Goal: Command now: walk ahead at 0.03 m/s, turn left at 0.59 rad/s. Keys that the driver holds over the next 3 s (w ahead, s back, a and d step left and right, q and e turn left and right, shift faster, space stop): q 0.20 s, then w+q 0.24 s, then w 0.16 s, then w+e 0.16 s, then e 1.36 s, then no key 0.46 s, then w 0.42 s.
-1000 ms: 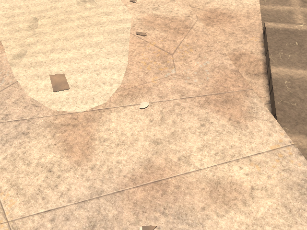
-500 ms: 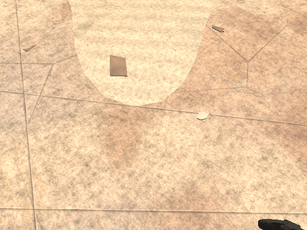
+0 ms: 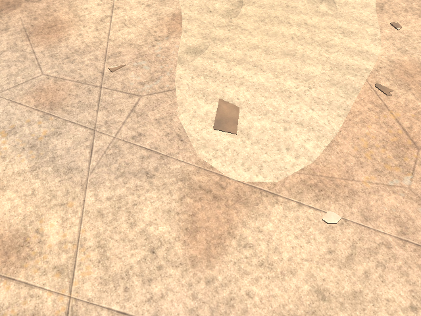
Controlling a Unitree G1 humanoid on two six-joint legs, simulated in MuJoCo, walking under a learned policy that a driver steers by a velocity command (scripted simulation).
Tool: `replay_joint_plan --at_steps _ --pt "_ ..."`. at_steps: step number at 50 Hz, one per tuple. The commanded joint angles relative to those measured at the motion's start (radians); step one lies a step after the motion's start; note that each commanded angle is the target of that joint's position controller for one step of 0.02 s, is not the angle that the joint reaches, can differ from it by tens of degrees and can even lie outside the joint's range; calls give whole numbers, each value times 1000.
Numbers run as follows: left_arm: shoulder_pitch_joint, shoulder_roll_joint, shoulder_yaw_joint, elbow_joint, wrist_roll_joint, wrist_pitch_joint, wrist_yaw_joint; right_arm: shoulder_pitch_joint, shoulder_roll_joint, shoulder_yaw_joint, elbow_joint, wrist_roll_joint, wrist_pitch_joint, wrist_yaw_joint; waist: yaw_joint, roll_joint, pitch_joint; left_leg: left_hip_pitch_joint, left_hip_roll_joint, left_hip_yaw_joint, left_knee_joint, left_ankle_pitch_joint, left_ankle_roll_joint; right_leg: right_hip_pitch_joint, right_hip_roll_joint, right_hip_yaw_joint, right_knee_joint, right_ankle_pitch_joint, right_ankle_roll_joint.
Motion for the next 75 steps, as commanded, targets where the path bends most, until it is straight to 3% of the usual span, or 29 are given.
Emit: replay_joint_plan --at_steps 1,2,3,4,6,15,20,22,23,24,26,28,32,40,45,46,47,48,49,51,53,58,63,67,68,69,70,72,75 --pt "91 165 49 -51 7 -26 -8 -31 -86 -10 -102 2 2 -9 63 79 -168 38 174 -218 77 178 49 286 -142 62 -220 241 -74" --pt "45 247 62 -74 33 -10 0 56 -38 -2 -111 -3 -4 -6 -19 -209 -164 -179 6 -25 278 -292 -16 420 -365 293 -194 610 -216" --pt "107 199 57 -71 51 -2 -4 56 -130 -24 -117 -12 -20 1 20 -295 -195 -297 12 34 509 -469 -68 434 -481 451 -205 724 -356" --pt "86 156 45 -92 38 0 -3 69 -189 -44 -100 -10 -22 8 19 -192 -177 -322 62 36 648 -403 -98 420 -456 359 -185 707 -356" --pt "36 111 34 -107 17 12 0 58 -165 -48 -75 1 3 3 12 -100 -120 -341 97 71 727 -279 -137 372 -323 164 -169 575 -266" --pt "87 193 65 -107 -2 32 7 -82 -62 -8 -194 3 6 48 88 -201 -88 -207 200 236 344 -140 -121 295 -310 12 -344 -96 -269" --pt "73 211 74 -98 -33 11 -25 -10 -74 -18 -169 4 -14 73 40 -169 -43 18 181 309 63 -90 -23 195 -327 -50 -325 -228 -232" --pt "81 153 58 -86 -30 11 -32 144 -80 -32 -95 9 -22 68 -19 -94 -65 261 128 339 -59 -68 15 69 -270 -143 -163 -264 -183" --pt "61 79 33 -98 -9 8 -41 264 -131 -51 -67 12 -29 57 -65 83 -86 443 264 106 -149 -154 72 -116 -191 -248 154 -262 -109" --pt "-3 40 18 -182 12 -11 -47 295 -273 -69 -96 0 -46 54 -57 328 -54 543 514 -411 -266 -299 244 -493 -36 -241 482 -409 -52" --pt "-48 154 44 -191 -45 -51 -60 245 -163 -31 -101 -13 -92 59 -54 207 40 435 537 -413 -356 -370 282 -600 -107 -65 607 -267 -94" --pt "1 162 48 -144 -5 -57 -64 148 -107 -6 -117 -9 -100 55 -5 136 60 349 444 -213 -341 -173 206 -519 -147 -71 533 -79 -89" --pt "21 115 33 -108 0 -45 -75 144 -115 0 -100 -22 -102 35 13 99 31 314 369 16 -366 227 155 -407 -133 -115 401 160 -43" --pt "-161 51 -8 -155 -24 -48 -116 222 -133 3 -11 -21 -111 26 -57 72 125 314 369 219 -384 380 97 -265 -64 -169 -1 358 -92" --pt "99 156 40 -111 -4 -48 -123 157 -181 -9 -33 -21 -82 -6 90 139 -94 414 349 286 54 1035 14 68 76 -227 -44 239 -171" --pt "199 192 55 -99 -5 -45 -107 151 -174 -4 -47 -20 -84 -9 151 102 -154 284 308 310 277 925 -30 280 45 -172 -102 381 -204" --pt "262 279 63 -103 9 -38 -90 228 -74 25 -82 -63 -96 -3 102 -153 -295 -16 195 315 663 151 -84 626 -207 130 16 823 -309" --pt "242 274 51 -126 25 -44 -92 350 -45 48 -80 -45 -113 19 53 -269 -525 -296 44 130 981 -449 -127 903 -444 627 -73 838 -534" --pt "212 226 53 -150 11 -22 -85 260 -166 22 -69 -22 -119 34 122 -96 -529 -289 124 38 1012 -360 -114 805 -373 515 -121 666 -476" --pt "108 170 34 -161 -15 -2 -74 114 -153 23 -117 -13 -108 27 73 50 -214 -339 192 103 871 -259 -107 452 -270 307 -192 491 -393" --pt "55 173 34 -173 1 9 -65 123 -149 17 -125 -22 -75 12 10 16 -107 -230 220 115 752 -209 -112 178 -213 243 -267 405 -378" --pt "32 201 50 -165 3 21 -45 139 -85 34 -118 -43 -57 -18 -5 -55 -157 -153 195 145 490 -113 -159 62 -159 168 -241 503 -356" --pt "17 197 51 -182 -10 69 -21 34 -84 30 -151 -28 -52 -6 33 -124 -139 -121 165 130 288 -8 -156 38 -111 244 -244 0 -288" --pt "29 183 48 -188 -15 85 -22 50 -92 15 -153 -18 -81 11 22 -163 -133 -10 139 140 7 7 -117 107 -109 330 -150 50 -250" --pt "42 161 42 -186 -20 88 -21 76 -109 5 -147 -20 -88 12 8 -152 -127 76 173 128 -117 72 -93 83 -75 321 -97 36 -212" --pt "87 102 25 -189 -13 87 -23 95 -185 -14 -157 -40 -85 5 31 2 -158 190 387 -43 -174 117 -16 -6 -2 226 84 -189 -150" --pt "82 101 27 -230 -17 75 -28 66 -249 -33 -144 -74 -68 6 72 321 -89 183 557 -291 -230 294 147 -214 142 4 274 -386 -93" --pt "100 218 68 -189 -16 69 -31 16 -143 -9 -181 -67 -70 1 51 173 -98 152 539 -213 -200 326 176 -228 52 21 592 -325 -38" --pt "128 152 58 -163 -19 107 -22 -45 -102 4 -188 -34 -59 -8 58 126 -59 139 419 12 -179 354 110 -231 21 -34 686 -193 16"
Next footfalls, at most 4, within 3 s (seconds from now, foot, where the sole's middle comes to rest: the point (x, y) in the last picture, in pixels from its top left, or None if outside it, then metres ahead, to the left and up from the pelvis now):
0.02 right None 0.10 -0.13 -0.77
0.46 left None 0.03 0.13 -0.77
0.92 right None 0.45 0.06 -0.77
1.38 left None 0.44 0.28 -0.77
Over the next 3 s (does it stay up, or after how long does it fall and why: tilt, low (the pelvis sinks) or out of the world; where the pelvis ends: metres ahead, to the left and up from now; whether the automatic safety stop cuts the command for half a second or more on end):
stays up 0.43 0.12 0.01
